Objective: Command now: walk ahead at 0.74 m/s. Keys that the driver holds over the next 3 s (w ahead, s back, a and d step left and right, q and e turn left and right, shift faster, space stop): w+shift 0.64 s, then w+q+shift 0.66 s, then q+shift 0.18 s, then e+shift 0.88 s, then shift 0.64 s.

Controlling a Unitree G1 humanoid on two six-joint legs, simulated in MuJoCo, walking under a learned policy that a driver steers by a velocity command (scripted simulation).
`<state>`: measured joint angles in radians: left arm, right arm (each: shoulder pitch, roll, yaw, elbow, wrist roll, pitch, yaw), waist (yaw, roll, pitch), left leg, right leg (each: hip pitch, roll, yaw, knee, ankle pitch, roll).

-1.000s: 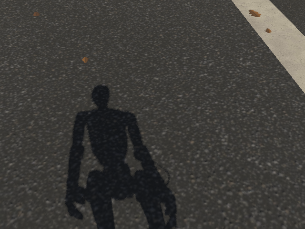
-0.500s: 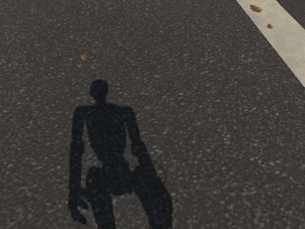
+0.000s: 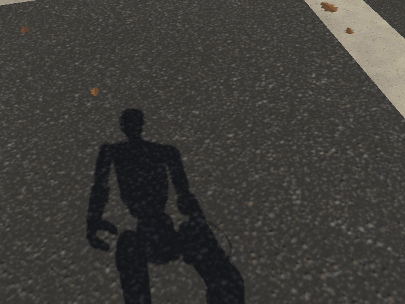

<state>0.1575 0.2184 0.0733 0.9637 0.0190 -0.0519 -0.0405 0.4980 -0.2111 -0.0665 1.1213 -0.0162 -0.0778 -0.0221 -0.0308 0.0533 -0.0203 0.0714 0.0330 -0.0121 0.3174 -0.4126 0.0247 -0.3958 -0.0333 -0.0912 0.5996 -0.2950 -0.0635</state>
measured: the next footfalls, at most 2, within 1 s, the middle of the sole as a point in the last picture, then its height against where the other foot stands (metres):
right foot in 0.02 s outside the picture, level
left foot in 0.48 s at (203, 291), level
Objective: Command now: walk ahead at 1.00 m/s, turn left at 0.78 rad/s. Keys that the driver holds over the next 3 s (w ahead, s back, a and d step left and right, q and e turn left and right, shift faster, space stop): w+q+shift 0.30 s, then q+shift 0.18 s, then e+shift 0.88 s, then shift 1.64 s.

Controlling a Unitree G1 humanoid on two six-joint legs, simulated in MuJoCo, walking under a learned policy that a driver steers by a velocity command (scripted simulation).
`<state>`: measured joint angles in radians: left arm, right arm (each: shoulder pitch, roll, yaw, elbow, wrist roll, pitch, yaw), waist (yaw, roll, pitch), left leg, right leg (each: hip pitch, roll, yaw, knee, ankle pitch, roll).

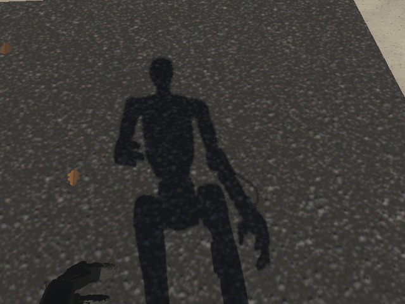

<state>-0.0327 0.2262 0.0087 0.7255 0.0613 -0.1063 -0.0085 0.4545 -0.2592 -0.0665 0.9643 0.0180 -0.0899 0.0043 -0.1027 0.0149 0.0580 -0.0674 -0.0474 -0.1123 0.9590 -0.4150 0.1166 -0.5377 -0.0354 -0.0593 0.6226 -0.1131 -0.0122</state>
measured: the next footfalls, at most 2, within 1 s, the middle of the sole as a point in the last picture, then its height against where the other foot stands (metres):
left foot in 0.40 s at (160, 267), level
right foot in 0.88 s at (168, 206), level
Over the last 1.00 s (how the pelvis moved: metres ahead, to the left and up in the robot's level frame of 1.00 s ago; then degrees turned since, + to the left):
0.85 -0.03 -0.02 12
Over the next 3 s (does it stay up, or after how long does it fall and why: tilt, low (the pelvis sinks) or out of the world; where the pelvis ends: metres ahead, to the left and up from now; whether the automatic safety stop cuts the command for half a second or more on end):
stays up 0.70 0.16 0.03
